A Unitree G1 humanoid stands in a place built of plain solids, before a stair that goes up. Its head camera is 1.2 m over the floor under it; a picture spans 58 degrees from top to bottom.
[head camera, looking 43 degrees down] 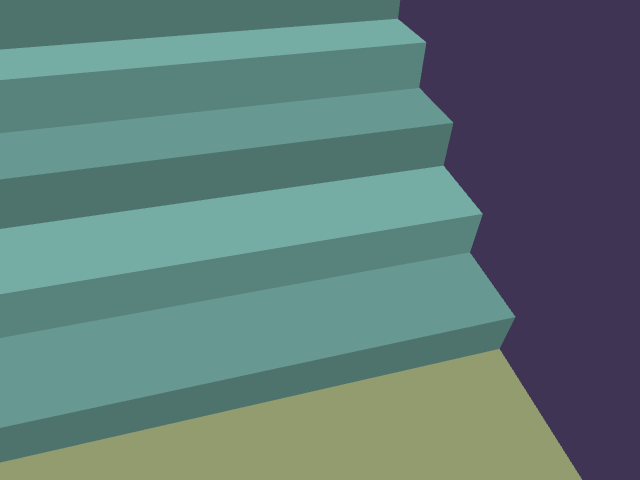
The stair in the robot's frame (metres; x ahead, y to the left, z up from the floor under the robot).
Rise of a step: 0.17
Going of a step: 0.28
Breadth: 1.50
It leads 14 degrees to the left of straight ahead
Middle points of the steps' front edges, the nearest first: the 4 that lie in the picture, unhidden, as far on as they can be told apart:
0.60 0.15 0.17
0.87 0.22 0.34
1.14 0.28 0.50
1.41 0.35 0.67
